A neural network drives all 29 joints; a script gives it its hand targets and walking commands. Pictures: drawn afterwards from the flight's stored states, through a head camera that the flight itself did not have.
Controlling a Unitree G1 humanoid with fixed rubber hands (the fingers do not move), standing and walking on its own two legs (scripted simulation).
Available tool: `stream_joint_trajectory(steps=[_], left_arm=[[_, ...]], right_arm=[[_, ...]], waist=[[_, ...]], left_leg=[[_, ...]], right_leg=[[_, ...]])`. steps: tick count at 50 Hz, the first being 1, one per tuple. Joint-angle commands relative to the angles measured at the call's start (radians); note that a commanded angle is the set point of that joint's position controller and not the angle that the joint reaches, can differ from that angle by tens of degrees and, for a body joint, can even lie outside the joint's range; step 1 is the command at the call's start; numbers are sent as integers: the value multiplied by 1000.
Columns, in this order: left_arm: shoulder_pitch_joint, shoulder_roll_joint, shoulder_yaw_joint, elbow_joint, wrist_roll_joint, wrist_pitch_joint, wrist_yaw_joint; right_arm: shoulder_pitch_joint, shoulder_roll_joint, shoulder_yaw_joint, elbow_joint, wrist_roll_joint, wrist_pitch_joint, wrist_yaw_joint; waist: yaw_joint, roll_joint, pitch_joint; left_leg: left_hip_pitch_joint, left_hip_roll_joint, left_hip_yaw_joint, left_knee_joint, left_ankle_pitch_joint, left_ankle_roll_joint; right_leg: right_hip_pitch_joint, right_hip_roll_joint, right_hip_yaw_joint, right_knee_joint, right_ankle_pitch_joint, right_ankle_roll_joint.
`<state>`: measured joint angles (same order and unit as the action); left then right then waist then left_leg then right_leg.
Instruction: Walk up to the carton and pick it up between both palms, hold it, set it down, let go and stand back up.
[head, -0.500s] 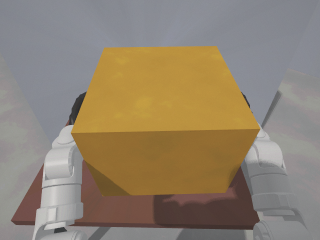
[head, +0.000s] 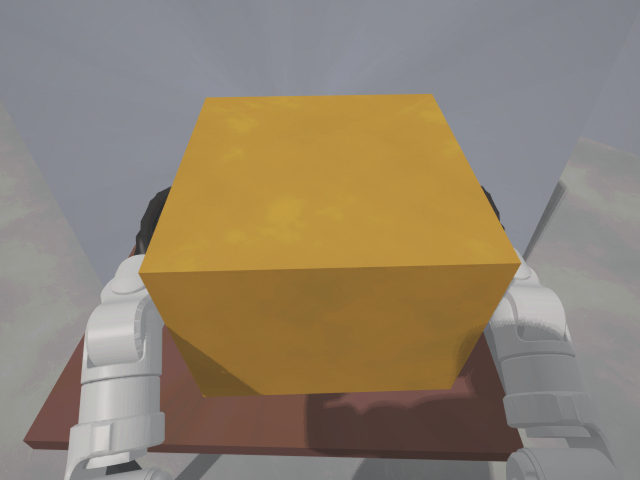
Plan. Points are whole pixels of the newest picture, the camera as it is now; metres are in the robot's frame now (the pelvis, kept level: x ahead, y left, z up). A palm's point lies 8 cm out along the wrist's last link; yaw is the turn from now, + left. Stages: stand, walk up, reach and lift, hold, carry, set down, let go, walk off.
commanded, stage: hold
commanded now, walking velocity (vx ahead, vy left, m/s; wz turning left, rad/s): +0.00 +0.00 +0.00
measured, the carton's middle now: (323, 237) +0.37 +0.00 +0.16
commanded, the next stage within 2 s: none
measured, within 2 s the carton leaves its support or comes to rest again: neither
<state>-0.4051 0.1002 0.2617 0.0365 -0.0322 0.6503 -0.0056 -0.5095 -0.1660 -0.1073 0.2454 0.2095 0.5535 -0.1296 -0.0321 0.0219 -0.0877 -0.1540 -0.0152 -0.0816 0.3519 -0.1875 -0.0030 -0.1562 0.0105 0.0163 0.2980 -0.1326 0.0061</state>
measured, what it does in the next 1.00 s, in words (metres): stands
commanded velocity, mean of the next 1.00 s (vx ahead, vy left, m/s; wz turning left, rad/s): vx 0.00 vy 0.00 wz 0.00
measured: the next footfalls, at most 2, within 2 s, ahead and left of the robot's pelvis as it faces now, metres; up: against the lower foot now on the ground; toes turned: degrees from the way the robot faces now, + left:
none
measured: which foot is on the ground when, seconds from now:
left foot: down 0.00-1.00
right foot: down 0.00-1.00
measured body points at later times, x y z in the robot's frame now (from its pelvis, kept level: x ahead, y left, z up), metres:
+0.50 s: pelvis +0.00 +0.00 +0.00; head -0.03 +0.00 +0.45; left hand +0.36 +0.19 +0.17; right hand +0.37 -0.20 +0.17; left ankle +0.00 +0.12 -0.75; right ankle +0.02 -0.12 -0.75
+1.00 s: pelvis +0.00 +0.00 +0.00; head -0.04 -0.01 +0.45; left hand +0.35 +0.20 +0.17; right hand +0.37 -0.19 +0.17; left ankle +0.00 +0.12 -0.75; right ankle +0.02 -0.12 -0.75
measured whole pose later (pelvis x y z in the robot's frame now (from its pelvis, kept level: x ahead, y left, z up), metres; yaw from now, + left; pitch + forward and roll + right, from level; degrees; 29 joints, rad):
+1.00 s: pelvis +0.00 +0.00 +0.00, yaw +0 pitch +0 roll +0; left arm -0.45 0.12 0.27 0.10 -0.04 0.64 -0.01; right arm -0.54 -0.16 -0.12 0.28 0.19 0.55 -0.13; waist -0.03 0.02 -0.09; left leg -0.17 -0.02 -0.09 0.35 -0.18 -0.01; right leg -0.17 0.01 0.01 0.31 -0.13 0.00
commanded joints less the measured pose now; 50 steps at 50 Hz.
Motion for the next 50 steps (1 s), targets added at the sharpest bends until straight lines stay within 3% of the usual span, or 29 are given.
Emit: stream_joint_trajectory(steps=[1,2,3,6,9,10,11,12,13,14,15,18,21,23,24,25,26,30,31,33,34,37,40,41,42,44,46,48,50], left_arm=[[-848,-448,-546,-244,-133,-66,-131],[-834,-453,-543,-240,-126,-62,-133],[-847,-472,-550,-215,-112,-58,-133],[-830,-485,-590,-268,-143,-61,-130],[-903,-488,-605,-305,-153,-74,-123],[-872,-498,-582,-234,-141,-62,-124],[-847,-482,-559,-209,-115,-55,-125],[-824,-497,-579,-245,-123,-57,-128],[-824,-500,-562,-180,-122,-51,-127],[-833,-527,-605,-270,-150,-60,-123],[-836,-495,-573,-205,-139,-63,-122],[-869,-493,-573,-255,-128,-60,-119],[-837,-497,-562,-256,-125,-55,-124],[-823,-498,-578,-302,-129,-59,-117],[-799,-509,-581,-290,-117,-50,-111],[-797,-496,-579,-280,-128,-42,-119],[-823,-493,-560,-244,-107,-36,-127],[-819,-443,-554,-314,-127,-54,-131],[-800,-474,-576,-329,-135,-55,-129],[-785,-455,-536,-257,-101,-46,-135],[-830,-458,-541,-262,-102,-55,-138],[-813,-426,-516,-252,-110,-61,-140],[-863,-432,-531,-280,-126,-70,-141],[-833,-447,-547,-265,-138,-72,-141],[-880,-452,-546,-218,-122,-66,-143],[-864,-437,-523,-212,-119,-63,-156],[-913,-455,-552,-245,-131,-73,-148],[-863,-469,-534,-193,-128,-70,-144],[-910,-491,-549,-196,-137,-80,-143]], right_arm=[[-848,543,475,-424,152,-110,152],[-822,547,468,-390,141,-106,153],[-835,512,435,-343,137,-99,163],[-808,536,462,-399,151,-112,162],[-810,532,452,-372,144,-114,171],[-855,533,440,-349,148,-109,173],[-801,516,431,-309,133,-97,173],[-836,534,456,-388,148,-115,172],[-881,511,440,-365,150,-110,171],[-837,532,455,-403,154,-119,170],[-870,509,449,-388,148,-119,174],[-832,522,446,-363,147,-110,179],[-830,531,448,-383,154,-110,179],[-833,535,466,-437,170,-122,174],[-789,510,461,-379,169,-103,176],[-775,511,457,-379,160,-100,170],[-774,510,441,-335,147,-97,165],[-812,539,482,-444,155,-106,155],[-805,563,499,-464,169,-108,149],[-805,535,467,-421,146,-100,154],[-839,544,461,-423,143,-105,155],[-825,562,497,-465,146,-108,150],[-816,577,496,-456,146,-106,142],[-833,569,491,-475,149,-109,144],[-815,556,461,-347,132,-93,152],[-816,559,459,-348,125,-92,150],[-848,569,462,-369,129,-105,154],[-849,565,477,-373,131,-102,156],[-869,584,463,-348,129,-106,155]], waist=[[3,-4,-525],[1,-29,-513],[-7,10,-463],[-16,12,-550],[-33,33,-564],[-6,30,-532],[-5,37,-459],[-12,29,-545],[7,13,-501],[-27,14,-568],[-9,-10,-512],[-4,20,-533],[5,-5,-527],[9,9,-557],[-1,54,-514],[-14,17,-499],[-21,27,-468],[3,-36,-532],[-8,-11,-559],[7,-22,-506],[8,11,-514],[23,-43,-522],[0,-12,-554],[8,-46,-553],[-5,5,-494],[-3,-33,-504],[-18,-2,-541],[2,-39,-527],[-19,-15,-548]], left_leg=[[105,-44,41,-22,292,-48],[102,-35,36,-33,271,-42],[89,-41,35,-40,236,-50],[121,-37,37,-19,314,-57],[157,-32,29,-10,307,-70],[137,-27,28,-24,273,-63],[119,-34,37,-36,248,-64],[160,-31,35,-8,339,-69],[126,-32,31,-24,290,-62],[165,-21,17,-5,389,-77],[139,-28,25,-15,334,-65],[154,-31,34,-7,336,-72],[122,-31,39,-20,314,-60],[142,-32,33,-6,363,-66],[167,-26,27,3,420,-88],[174,-29,27,5,413,-82],[166,-28,28,-3,402,-80],[101,-41,39,-16,337,-53],[99,-44,32,-8,352,-56],[83,-41,45,-29,289,-47],[73,-47,47,-31,291,-47],[65,-50,57,-33,305,-37],[68,-53,51,-27,288,-36],[59,-50,44,-26,275,-34],[55,-49,47,-46,242,-40],[44,-48,50,-45,224,-25],[69,-46,48,-40,220,-34],[73,-42,44,-38,250,-34],[102,-38,37,-36,250,-47]], right_leg=[[184,27,-23,-4,252,-6],[187,24,-16,-4,249,-4],[152,32,-20,-11,174,-14],[201,31,-17,3,276,-7],[150,36,-25,1,233,-14],[135,36,-24,-6,195,-21],[139,28,-18,-15,188,-22],[175,32,-21,3,267,-16],[143,40,-24,-15,189,-17],[175,42,-23,1,281,-18],[145,43,-26,-10,232,-19],[148,41,-20,0,235,-24],[179,41,-16,-2,243,-18],[186,41,-15,9,297,-20],[157,49,-15,8,294,-24],[158,49,-15,-4,289,-20],[164,41,-13,-12,279,-21],[241,33,-9,10,324,-5],[250,23,0,16,382,2],[233,27,-7,6,296,-2],[232,18,-6,7,284,-1],[260,21,-7,14,338,10],[252,13,-1,18,343,15],[252,18,-1,17,336,11],[206,21,-13,0,244,5],[243,10,-7,6,257,8],[214,17,-18,9,233,8],[218,25,-16,8,265,7],[192,31,-18,-1,233,0]])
